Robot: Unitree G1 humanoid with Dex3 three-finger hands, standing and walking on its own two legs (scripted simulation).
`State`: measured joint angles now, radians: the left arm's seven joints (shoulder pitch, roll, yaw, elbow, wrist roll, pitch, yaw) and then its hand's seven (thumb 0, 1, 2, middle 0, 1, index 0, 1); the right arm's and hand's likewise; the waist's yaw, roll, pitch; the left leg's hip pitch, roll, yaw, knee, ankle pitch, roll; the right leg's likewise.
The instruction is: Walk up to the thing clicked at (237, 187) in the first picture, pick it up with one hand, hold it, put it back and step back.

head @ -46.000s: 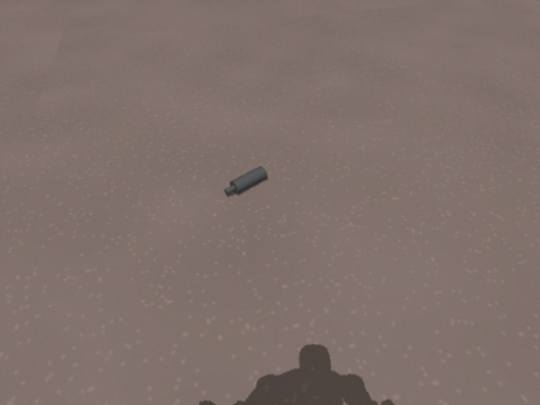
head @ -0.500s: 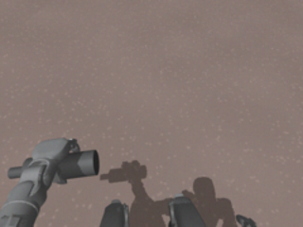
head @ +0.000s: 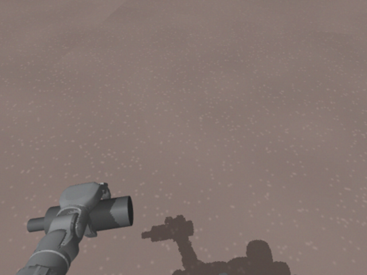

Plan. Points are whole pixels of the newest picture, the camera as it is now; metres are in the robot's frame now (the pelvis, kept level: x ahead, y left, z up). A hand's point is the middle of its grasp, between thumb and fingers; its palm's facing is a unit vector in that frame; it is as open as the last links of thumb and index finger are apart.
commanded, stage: lift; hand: left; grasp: from above
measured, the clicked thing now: (81, 217) +0.33 +0.26 -0.11
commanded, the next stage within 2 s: hold in 0.04 s
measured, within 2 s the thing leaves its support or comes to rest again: neither
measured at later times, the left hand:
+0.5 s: hand (85, 199) +0.34 +0.22 -0.03, palm faces -0.47 -0.06 -0.88, open 10.2 cm
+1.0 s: hand (86, 201) +0.33 +0.21 +0.00, palm faces -0.46 -0.05 -0.88, open 10.1 cm
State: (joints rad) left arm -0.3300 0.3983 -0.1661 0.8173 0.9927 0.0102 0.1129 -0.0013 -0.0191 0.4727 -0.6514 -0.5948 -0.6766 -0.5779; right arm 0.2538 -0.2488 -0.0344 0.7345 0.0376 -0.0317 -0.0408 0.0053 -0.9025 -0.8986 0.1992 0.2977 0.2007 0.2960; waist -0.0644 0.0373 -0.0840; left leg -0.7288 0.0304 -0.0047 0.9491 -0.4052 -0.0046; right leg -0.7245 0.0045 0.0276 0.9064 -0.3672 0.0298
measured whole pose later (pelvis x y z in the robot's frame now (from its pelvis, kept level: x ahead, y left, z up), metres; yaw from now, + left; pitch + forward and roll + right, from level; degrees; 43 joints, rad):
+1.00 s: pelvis +0.03 -0.01 +0.04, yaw +0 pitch +3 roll +0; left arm -0.25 0.39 -0.21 0.67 1.00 0.01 -0.01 0.00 0.01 0.43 -0.70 -0.49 -0.73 -0.47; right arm 0.22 -0.26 -0.04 0.69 0.05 0.04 -0.04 0.01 -0.89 -0.89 0.20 0.30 0.20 0.30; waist -0.02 0.05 -0.03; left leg -0.37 0.02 0.02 0.61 -0.30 -0.01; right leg -0.39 -0.01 0.04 0.61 -0.28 0.02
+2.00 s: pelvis +0.03 -0.01 +0.05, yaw +0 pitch +1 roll +0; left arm -0.24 0.39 -0.21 0.61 1.00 -0.01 -0.05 0.00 -0.02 0.45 -0.70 -0.52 -0.73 -0.50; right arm 0.18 -0.26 -0.03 0.68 0.06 0.06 -0.06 0.01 -0.90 -0.90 0.20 0.30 0.20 0.30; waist 0.00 0.05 0.01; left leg -0.28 0.02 0.02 0.51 -0.25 -0.01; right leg -0.30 -0.01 0.04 0.51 -0.24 0.02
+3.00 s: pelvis -0.03 +0.01 -0.16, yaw -1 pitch +32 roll -3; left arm -0.71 0.50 -0.01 1.23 1.19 -0.10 0.34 -0.01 -0.04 0.53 -0.62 -0.64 -0.65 -0.63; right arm 0.25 -0.25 -0.06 0.75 -0.05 0.00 -0.01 0.00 -0.89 -0.89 0.20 0.30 0.20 0.30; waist -0.17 0.04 -0.18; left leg -1.61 0.01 -0.04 1.65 -0.60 0.00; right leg -1.59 0.01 0.01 1.60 -0.57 0.04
